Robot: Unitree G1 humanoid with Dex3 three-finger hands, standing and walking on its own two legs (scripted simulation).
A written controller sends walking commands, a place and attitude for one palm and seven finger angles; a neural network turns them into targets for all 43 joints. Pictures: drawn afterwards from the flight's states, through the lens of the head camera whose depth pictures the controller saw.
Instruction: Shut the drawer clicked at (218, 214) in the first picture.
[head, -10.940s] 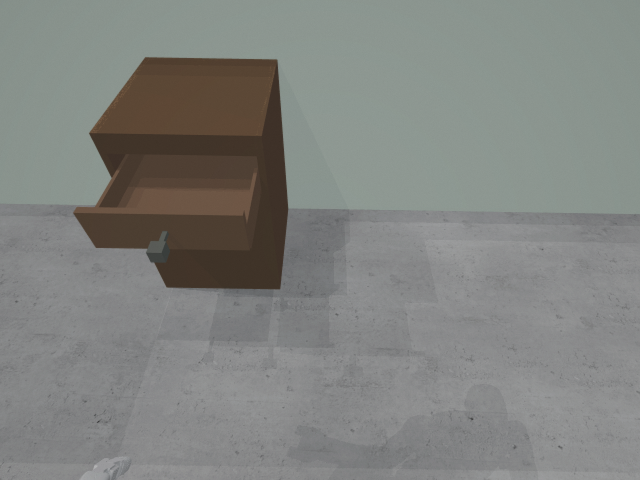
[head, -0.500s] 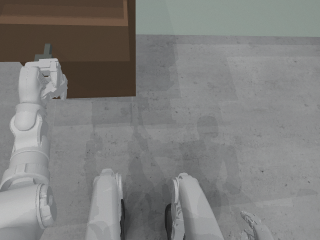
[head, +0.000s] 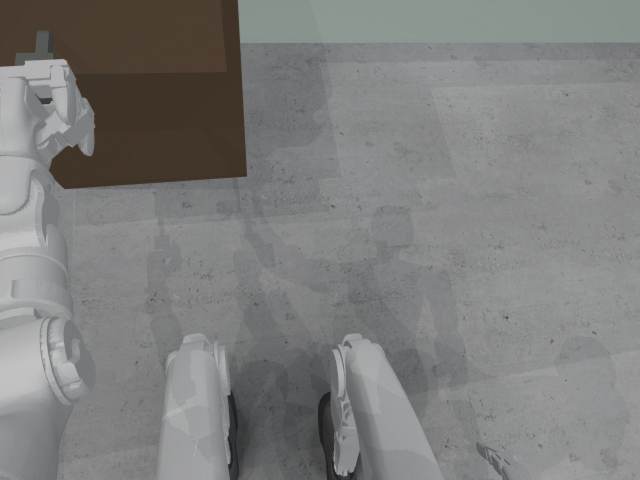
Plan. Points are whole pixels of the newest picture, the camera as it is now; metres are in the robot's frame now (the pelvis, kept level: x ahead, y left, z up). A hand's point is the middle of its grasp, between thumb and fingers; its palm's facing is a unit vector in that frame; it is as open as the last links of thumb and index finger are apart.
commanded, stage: push the drawer shut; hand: left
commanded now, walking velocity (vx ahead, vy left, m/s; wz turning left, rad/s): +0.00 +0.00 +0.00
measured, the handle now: (43, 63) +0.57 +0.30 +0.03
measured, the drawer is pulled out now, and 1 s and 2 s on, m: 0.10 0.00 0.00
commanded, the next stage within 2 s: pull the fist back off the drawer in 1.04 s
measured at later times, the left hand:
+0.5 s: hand (86, 73) +0.57 +0.25 +0.03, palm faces +0.11 -0.99 -0.05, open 3.4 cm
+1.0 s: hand (87, 41) +0.61 +0.26 +0.03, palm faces +0.09 -0.99 -0.05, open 3.4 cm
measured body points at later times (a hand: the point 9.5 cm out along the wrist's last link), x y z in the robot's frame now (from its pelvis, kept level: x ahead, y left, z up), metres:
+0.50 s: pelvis -0.01 +0.00 -0.02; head +0.21 +0.06 +0.37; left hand +0.56 +0.30 +0.03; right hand +0.03 -0.27 -0.11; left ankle +0.09 +0.13 -0.49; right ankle +0.06 -0.12 -0.49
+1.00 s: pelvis -0.01 +0.01 -0.03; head +0.24 +0.07 +0.34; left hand +0.60 +0.31 +0.03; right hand -0.02 -0.25 -0.11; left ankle +0.09 +0.13 -0.49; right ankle +0.06 -0.12 -0.49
